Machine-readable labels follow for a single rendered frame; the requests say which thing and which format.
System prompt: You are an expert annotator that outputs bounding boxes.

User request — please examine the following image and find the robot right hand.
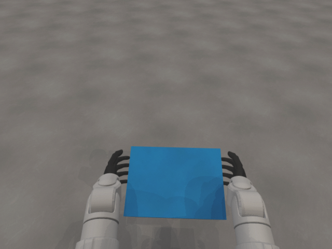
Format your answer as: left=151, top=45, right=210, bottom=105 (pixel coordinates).
left=221, top=151, right=246, bottom=186

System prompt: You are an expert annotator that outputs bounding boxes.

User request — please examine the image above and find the left robot forearm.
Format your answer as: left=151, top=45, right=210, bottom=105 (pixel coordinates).
left=75, top=173, right=121, bottom=249

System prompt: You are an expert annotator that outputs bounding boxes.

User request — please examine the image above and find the carton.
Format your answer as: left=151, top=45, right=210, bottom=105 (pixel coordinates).
left=123, top=146, right=227, bottom=220

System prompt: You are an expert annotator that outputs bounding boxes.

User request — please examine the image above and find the robot left hand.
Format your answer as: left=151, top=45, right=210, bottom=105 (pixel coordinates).
left=104, top=149, right=130, bottom=184

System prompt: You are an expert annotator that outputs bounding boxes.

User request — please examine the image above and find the right robot forearm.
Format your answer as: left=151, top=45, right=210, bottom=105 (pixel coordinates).
left=227, top=176, right=280, bottom=249

